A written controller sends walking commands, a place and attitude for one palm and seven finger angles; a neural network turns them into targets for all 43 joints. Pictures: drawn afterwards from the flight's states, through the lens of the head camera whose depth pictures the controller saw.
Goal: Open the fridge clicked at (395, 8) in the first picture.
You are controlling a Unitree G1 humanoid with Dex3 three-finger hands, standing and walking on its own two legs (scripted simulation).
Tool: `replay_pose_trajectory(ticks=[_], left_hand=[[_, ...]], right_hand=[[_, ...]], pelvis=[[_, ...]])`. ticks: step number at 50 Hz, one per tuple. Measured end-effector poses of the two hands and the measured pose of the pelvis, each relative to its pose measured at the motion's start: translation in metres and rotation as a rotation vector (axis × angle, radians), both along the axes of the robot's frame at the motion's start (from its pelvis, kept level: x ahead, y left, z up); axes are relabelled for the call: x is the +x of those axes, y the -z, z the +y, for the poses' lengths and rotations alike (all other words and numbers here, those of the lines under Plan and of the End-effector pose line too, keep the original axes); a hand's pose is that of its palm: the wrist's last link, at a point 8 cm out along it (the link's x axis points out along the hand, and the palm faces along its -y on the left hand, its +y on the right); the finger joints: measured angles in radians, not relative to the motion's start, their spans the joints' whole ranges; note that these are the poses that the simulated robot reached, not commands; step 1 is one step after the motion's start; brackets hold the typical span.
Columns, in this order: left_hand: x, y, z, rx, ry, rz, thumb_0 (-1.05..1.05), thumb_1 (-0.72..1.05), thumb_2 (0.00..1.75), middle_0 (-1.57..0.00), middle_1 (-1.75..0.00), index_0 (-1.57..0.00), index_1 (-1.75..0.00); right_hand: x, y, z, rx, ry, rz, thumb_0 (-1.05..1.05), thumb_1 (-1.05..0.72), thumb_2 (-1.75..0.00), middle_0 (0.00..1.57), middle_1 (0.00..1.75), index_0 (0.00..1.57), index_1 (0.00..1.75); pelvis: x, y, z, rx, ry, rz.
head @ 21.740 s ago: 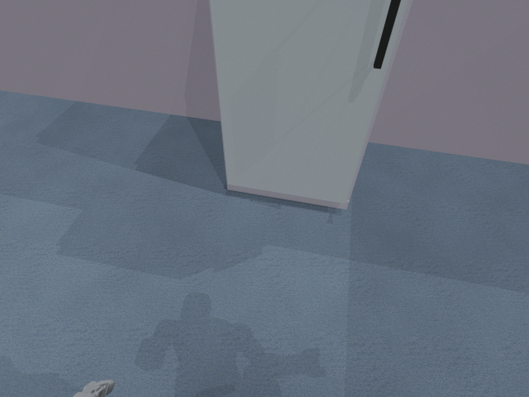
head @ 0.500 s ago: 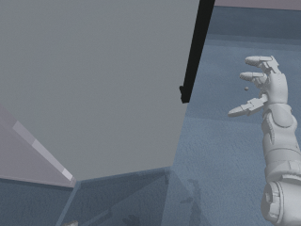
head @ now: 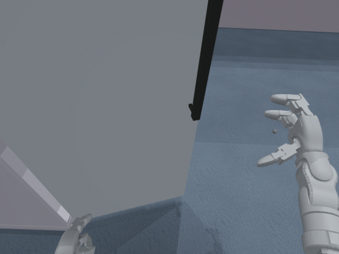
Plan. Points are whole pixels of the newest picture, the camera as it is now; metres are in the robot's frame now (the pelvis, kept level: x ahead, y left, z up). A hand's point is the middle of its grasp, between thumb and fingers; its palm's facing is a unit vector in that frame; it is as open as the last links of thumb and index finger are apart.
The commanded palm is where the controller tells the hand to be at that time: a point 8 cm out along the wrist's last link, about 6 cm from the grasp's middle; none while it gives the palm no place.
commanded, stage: slip the hand off the handle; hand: right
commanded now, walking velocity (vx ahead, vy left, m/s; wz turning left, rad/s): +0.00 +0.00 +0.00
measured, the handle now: (203, 50) +0.53 -0.05 +0.24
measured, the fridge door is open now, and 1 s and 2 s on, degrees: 74 74 74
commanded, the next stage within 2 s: draw the hand back to the body in 0.26 s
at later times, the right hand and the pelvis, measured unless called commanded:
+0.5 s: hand (280, 142) +0.33 -0.22 +0.14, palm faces -0.13 +0.99 -0.02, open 14.7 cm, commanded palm +0.29 -0.27 +0.15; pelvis +0.00 +0.00 +0.00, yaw -1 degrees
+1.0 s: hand (321, 163) +0.26 -0.26 +0.17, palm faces +0.18 +0.97 -0.15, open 14.2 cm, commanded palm +0.21 -0.29 +0.17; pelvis +0.00 -0.01 +0.01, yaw -1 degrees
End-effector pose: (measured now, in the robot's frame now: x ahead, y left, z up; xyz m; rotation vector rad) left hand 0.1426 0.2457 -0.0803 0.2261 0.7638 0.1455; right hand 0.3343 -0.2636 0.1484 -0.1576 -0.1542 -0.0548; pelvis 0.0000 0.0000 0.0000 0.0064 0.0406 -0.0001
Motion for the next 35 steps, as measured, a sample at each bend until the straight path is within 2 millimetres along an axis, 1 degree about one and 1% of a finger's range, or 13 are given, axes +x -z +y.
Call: replay_pose_trajectory(ticks=[3, 6, 12, 17, 20, 24, 27, 31, 33, 35], left_hand=[[0.010, -0.004, -0.002, -0.003, 0.018, -0.037, 0.01, 0.91, 0.90, -0.20, -0.30, -0.20, -0.30], [0.016, -0.007, -0.004, -0.006, 0.035, -0.060, 0.01, 0.91, 0.90, -0.20, -0.30, -0.20, -0.30], [0.018, -0.006, -0.005, -0.006, 0.055, -0.065, 0.01, 0.91, 0.90, -0.20, -0.30, -0.20, -0.30], [0.012, -0.001, -0.004, -0.001, 0.050, -0.041, 0.01, 0.91, 0.90, -0.21, -0.30, -0.20, -0.30], [0.008, 0.002, -0.003, 0.001, 0.042, -0.030, 0.01, 0.91, 0.90, -0.21, -0.30, -0.20, -0.30], [0.005, 0.001, -0.002, 0.008, 0.020, -0.036, 0.01, 0.91, 0.90, -0.21, -0.30, -0.20, -0.30], [0.008, -0.006, -0.002, 0.008, 0.007, -0.084, 0.01, 0.91, 0.90, -0.21, -0.30, -0.20, -0.30], [0.016, -0.017, -0.005, -0.008, 0.016, -0.158, 0.01, 0.91, 0.90, -0.20, -0.30, -0.20, -0.30], [0.021, -0.022, -0.008, -0.013, 0.031, -0.179, 0.01, 0.91, 0.90, -0.20, -0.30, -0.20, -0.30], [0.026, -0.026, -0.011, -0.015, 0.049, -0.191, 0.01, 0.91, 0.90, -0.20, -0.30, -0.20, -0.30]], right_hand=[[-0.008, 0.003, -0.002, 0.004, 0.001, 0.027, -0.01, 0.55, -0.20, 0.26, 1.15, 0.25, 1.15], [-0.016, 0.005, -0.003, 0.008, -0.002, 0.030, -0.01, 0.55, -0.20, 0.26, 1.15, 0.25, 1.15], [-0.029, 0.005, -0.006, 0.005, 0.002, 0.005, -0.01, 0.55, -0.20, 0.26, 1.15, 0.25, 1.15], [-0.028, 0.004, -0.013, 0.002, 0.009, 0.014, -0.01, 0.56, -0.20, 0.26, 1.15, 0.25, 1.15], [-0.025, 0.002, -0.013, 0.001, -0.005, 0.014, -0.01, 0.56, -0.20, 0.26, 1.15, 0.25, 1.15], [-0.020, 0.007, -0.008, 0.116, -0.154, 0.104, -0.01, 0.55, -0.20, 0.25, 1.15, 0.25, 1.15], [-0.022, 0.001, -0.009, 0.131, -0.225, 0.140, -0.01, 0.55, -0.20, 0.26, 1.15, 0.25, 1.15], [-0.036, -0.015, -0.020, 0.134, -0.200, 0.071, -0.01, 0.55, -0.20, 0.26, 1.15, 0.25, 1.15], [-0.046, -0.017, -0.029, 0.148, -0.169, 0.055, -0.01, 0.55, -0.20, 0.26, 1.15, 0.25, 1.15], [-0.056, -0.012, -0.037, 0.157, -0.139, 0.073, -0.01, 0.55, -0.20, 0.26, 1.15, 0.25, 1.15]], pelvis=[[-0.002, 0.000, 0.002, -0.001, 0.005, -0.006], [-0.002, 0.000, 0.004, -0.003, 0.006, -0.010], [-0.002, 0.000, 0.007, -0.002, 0.010, -0.017], [-0.001, 0.001, 0.007, 0.000, 0.014, -0.017], [-0.001, 0.001, 0.006, 0.000, 0.014, -0.013], [0.003, -0.001, 0.003, -0.002, 0.012, -0.027], [0.007, -0.003, 0.000, -0.005, 0.002, -0.038], [0.010, -0.004, -0.002, -0.007, -0.011, -0.051], [0.010, -0.004, -0.003, -0.007, -0.012, -0.055], [0.009, -0.004, -0.004, -0.006, -0.010, -0.060]])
